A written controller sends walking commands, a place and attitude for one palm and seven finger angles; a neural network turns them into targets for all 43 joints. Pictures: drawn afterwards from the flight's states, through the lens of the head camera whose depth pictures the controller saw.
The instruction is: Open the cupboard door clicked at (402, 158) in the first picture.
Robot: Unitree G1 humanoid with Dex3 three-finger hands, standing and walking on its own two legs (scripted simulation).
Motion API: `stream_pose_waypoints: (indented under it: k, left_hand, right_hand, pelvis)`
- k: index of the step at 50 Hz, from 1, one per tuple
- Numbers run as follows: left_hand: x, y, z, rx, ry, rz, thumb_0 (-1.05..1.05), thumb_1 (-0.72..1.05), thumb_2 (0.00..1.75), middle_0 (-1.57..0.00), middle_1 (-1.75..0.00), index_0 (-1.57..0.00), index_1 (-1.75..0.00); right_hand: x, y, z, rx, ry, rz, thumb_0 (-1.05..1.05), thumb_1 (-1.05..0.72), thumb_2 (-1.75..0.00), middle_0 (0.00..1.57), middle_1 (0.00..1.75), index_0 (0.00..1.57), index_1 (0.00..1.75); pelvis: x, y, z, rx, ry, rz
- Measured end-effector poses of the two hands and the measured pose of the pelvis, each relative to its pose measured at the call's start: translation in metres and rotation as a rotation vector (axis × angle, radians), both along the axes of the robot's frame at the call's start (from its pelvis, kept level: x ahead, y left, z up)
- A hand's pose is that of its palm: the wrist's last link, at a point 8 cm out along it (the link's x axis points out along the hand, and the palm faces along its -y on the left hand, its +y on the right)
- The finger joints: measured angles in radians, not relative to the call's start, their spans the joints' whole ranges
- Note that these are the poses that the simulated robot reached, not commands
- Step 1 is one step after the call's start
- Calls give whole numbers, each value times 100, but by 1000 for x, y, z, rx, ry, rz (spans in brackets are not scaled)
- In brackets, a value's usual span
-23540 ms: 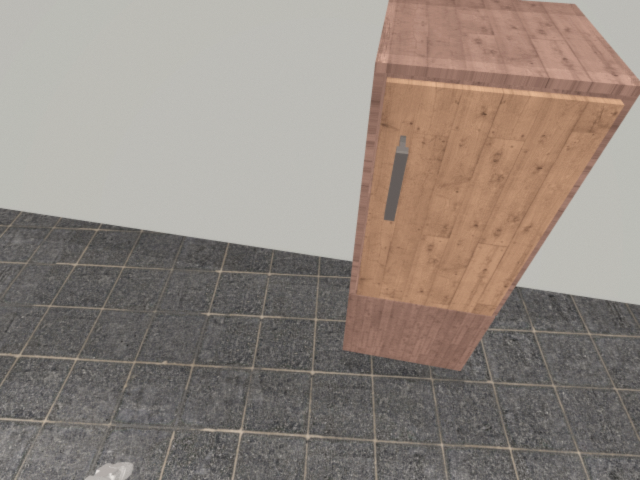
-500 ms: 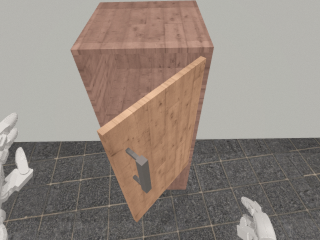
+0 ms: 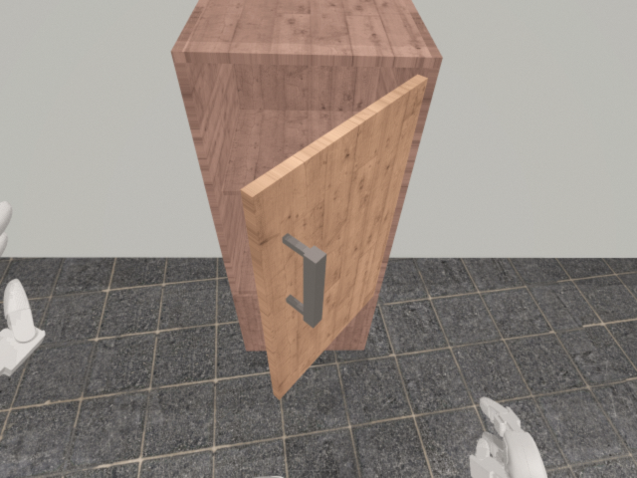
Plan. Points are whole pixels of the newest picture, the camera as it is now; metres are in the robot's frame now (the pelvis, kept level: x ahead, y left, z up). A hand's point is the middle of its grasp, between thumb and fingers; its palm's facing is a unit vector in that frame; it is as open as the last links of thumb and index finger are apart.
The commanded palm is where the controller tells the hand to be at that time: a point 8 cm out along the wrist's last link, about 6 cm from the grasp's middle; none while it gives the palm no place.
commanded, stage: step back with the hand held close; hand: left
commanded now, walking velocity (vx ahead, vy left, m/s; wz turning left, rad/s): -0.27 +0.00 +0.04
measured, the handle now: (302, 282) +0.36 +0.05 +0.04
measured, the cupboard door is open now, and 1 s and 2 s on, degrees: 48 48 48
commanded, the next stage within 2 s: stop stepping back and stand still in 0.52 s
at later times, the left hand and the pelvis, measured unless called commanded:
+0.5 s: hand out of the picture +0.09 +0.31 +0.19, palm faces +0.52 -0.77 -0.37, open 7.4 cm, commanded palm +0.02 +0.33 +0.19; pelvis -0.11 +0.02 +0.00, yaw +2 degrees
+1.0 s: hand out of the picture -0.04 +0.29 +0.19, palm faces +0.27 -0.89 -0.36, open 7.4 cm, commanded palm -0.12 +0.35 +0.19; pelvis -0.29 +0.06 +0.02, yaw -5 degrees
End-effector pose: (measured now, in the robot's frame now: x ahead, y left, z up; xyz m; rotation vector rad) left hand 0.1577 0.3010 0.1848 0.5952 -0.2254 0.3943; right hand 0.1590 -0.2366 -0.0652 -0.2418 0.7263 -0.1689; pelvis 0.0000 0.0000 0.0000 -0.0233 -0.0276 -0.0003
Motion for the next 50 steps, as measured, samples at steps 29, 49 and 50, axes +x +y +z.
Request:
stream_pose_waypoints:
  k: [29,49,50]
  left_hand:
    - [-137,35,20,-100,-215,-37,1,89,89,-20,-30,-21,-30]
    - [-217,44,14,-141,-157,-214,2,89,90,-20,-30,-21,-30]
    - [-233,36,18,-112,-125,-253,2,89,90,-20,-30,-21,-30]
  right_hand:
    - [-107,63,23,-2,-35,127,2,-90,-90,20,30,20,30]
    - [-339,60,22,-22,5,-102,2,-90,-90,20,30,20,30]
    - [-349,60,26,-22,3,-106,2,-90,-90,20,30,20,30]
  pelvis:
    - [-139,24,11,-115,85,32]
    - [-279,59,12,-45,-58,-82]
    - [-286,61,16,-49,-48,-82]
